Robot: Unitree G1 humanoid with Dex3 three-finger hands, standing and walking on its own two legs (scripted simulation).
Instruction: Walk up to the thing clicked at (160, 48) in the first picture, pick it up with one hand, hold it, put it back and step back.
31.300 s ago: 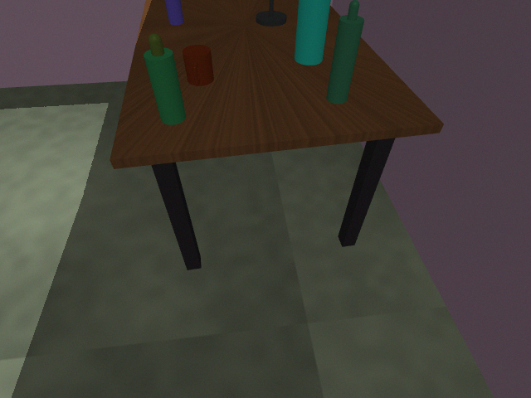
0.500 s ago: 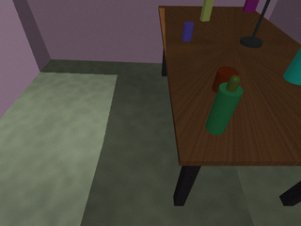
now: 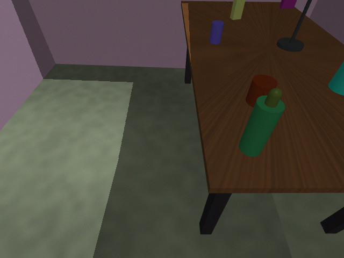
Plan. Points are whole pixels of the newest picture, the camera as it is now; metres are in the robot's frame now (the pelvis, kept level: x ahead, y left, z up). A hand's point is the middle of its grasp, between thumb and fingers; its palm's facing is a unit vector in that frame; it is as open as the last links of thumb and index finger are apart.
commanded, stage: home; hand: right
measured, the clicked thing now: (261, 122) +0.47 -0.24 +0.06
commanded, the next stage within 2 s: stand in 0.34 s
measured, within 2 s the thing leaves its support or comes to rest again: neither
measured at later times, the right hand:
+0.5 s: hand out of the picture +0.08 -0.25 -0.15, palm faces -0.04 +0.93 -0.36, open 17.3 cm
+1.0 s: hand out of the picture +0.08 -0.25 -0.16, palm faces -0.03 +0.93 -0.35, open 8.0 cm
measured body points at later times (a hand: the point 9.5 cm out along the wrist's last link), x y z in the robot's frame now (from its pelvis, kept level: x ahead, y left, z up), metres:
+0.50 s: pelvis +0.01 +0.00 +0.00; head +0.01 +0.01 +0.45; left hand +0.07 +0.31 -0.14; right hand +0.08 -0.30 -0.13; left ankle +0.00 +0.14 -0.75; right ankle +0.01 -0.12 -0.75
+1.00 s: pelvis +0.01 +0.00 +0.00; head +0.02 +0.01 +0.45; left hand +0.08 +0.30 -0.13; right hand +0.08 -0.30 -0.13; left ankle +0.00 +0.14 -0.75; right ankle +0.01 -0.13 -0.75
